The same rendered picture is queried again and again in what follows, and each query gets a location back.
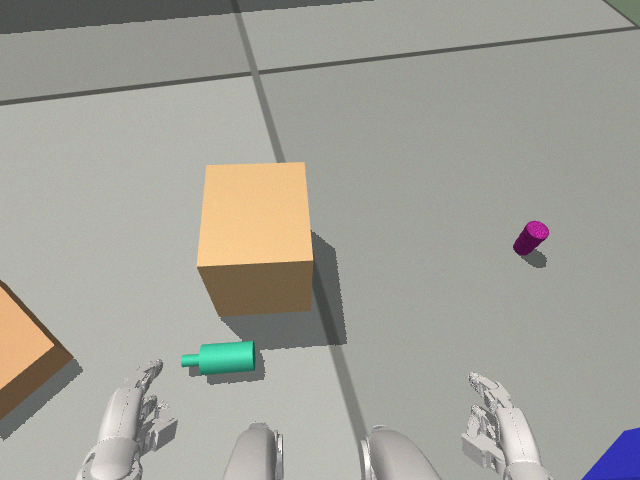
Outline left robot arm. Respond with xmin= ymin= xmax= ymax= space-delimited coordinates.
xmin=76 ymin=437 xmax=143 ymax=480

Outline right robot arm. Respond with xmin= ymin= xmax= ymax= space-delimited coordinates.
xmin=503 ymin=462 xmax=554 ymax=480

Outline left robot hand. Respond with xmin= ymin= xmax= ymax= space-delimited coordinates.
xmin=96 ymin=359 xmax=178 ymax=457

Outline right robot hand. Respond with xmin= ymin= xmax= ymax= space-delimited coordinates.
xmin=462 ymin=372 xmax=542 ymax=477

